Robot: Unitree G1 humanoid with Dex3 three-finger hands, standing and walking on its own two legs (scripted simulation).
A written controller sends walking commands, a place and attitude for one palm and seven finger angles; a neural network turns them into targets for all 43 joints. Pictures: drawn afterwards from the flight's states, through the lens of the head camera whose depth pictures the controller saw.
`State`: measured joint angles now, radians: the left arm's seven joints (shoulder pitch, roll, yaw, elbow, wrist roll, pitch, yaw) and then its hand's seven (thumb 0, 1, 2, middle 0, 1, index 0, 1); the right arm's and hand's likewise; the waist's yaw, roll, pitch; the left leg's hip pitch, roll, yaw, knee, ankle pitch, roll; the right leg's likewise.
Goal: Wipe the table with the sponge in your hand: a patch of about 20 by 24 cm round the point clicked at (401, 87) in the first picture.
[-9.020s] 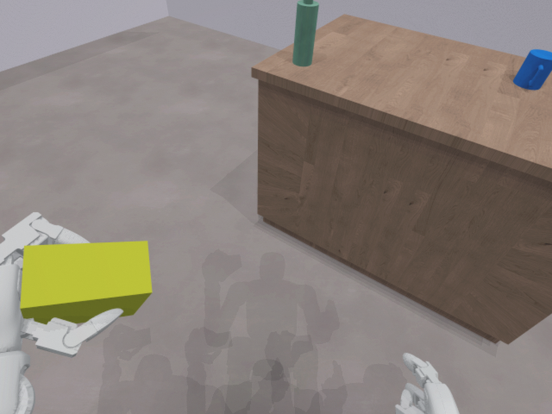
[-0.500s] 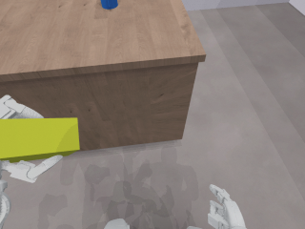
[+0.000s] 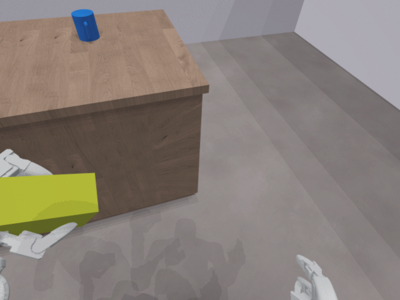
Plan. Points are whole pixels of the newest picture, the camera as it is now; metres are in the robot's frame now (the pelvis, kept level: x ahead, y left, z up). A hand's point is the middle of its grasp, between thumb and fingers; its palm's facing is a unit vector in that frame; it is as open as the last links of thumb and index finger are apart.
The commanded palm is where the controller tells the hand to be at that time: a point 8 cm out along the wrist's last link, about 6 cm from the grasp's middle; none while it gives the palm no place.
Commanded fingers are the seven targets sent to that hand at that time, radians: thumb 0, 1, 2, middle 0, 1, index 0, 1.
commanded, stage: take the last steps up to it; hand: left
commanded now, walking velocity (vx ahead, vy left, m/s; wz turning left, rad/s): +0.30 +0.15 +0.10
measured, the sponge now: (61, 204) +0.22 +0.23 +0.15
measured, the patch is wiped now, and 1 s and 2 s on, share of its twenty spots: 0.00 0.00 0.00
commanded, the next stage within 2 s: come to a stop and stand still in 1.22 s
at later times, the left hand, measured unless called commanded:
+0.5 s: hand (32, 197) +0.22 +0.27 +0.16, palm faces +0.42 -0.79 -0.45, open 10.1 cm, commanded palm +0.16 +0.30 +0.18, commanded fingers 0.00 0.10 1.30 -1.20 -1.60 -1.20 -1.60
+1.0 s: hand (33, 147) +0.32 +0.32 +0.16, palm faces +0.39 -0.78 -0.49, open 10.1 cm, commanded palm +0.25 +0.36 +0.18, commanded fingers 0.00 0.10 1.30 -1.20 -1.60 -1.20 -1.60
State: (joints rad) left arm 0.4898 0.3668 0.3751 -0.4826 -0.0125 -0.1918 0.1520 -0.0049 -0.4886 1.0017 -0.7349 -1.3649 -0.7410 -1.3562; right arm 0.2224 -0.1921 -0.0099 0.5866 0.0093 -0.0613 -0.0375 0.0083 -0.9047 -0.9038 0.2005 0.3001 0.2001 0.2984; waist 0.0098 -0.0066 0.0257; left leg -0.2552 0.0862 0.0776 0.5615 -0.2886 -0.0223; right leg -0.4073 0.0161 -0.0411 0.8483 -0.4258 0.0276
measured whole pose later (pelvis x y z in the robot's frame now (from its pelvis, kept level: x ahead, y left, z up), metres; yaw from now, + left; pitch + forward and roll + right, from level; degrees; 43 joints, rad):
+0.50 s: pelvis +0.01 +0.02 +0.00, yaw +1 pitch -1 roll +2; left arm 0.49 0.37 0.36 -0.48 0.00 -0.24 0.16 -0.01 -0.49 1.00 -0.74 -1.36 -0.74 -1.36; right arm 0.25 -0.24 -0.06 0.64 0.00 -0.07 -0.07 0.01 -0.90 -0.90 0.20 0.30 0.20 0.30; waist 0.01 -0.03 0.06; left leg -0.25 0.03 0.12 0.54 -0.27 0.01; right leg -0.32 -0.08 -0.05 0.78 -0.46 0.02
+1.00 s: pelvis +0.11 +0.07 +0.00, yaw +3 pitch +1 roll +2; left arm 0.50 0.36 0.35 -0.52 0.00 -0.25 0.15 -0.01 -0.49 1.00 -0.74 -1.36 -0.74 -1.36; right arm 0.19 -0.25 -0.04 0.62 -0.01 -0.06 -0.04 0.01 -0.90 -0.90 0.20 0.30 0.20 0.30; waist 0.01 -0.03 0.13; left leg -0.40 0.07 0.13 0.60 -0.23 0.00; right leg -0.17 -0.14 -0.12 0.52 -0.35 0.05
